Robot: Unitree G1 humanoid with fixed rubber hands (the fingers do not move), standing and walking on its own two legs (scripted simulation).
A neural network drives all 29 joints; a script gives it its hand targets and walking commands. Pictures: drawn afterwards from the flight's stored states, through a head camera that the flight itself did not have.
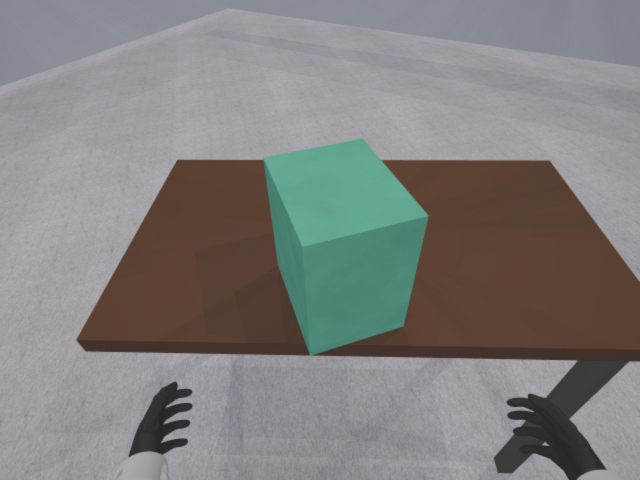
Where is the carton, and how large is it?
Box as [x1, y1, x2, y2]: [263, 139, 428, 355]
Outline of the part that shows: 363,139 263,157 278,266 310,355 402,326 406,313 428,215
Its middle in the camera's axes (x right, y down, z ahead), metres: +0.02 +0.01 +0.60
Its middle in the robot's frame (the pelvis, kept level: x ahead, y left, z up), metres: +0.45 +0.00 +0.06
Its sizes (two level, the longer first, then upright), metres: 0.202 0.160 0.234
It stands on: a table, 0.72 m high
